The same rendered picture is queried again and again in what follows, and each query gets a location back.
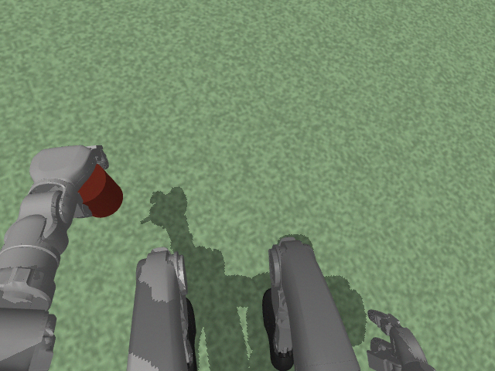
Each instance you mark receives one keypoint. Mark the right robot hand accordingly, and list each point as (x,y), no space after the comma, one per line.
(404,348)

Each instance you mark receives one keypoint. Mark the left robot arm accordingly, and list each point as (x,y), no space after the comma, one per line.
(28,262)

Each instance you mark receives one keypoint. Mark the mug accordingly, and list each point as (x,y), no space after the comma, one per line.
(101,193)

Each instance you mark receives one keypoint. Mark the left robot hand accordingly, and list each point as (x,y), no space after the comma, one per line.
(73,164)

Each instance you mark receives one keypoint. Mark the right robot foot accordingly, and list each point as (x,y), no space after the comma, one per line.
(280,361)

